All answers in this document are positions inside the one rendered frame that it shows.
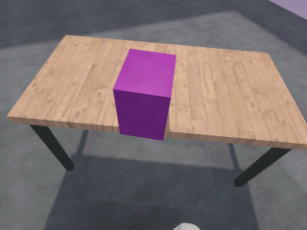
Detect table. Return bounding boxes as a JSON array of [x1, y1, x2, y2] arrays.
[[7, 34, 307, 187]]

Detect carton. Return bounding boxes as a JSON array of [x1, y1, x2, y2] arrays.
[[112, 49, 177, 141]]

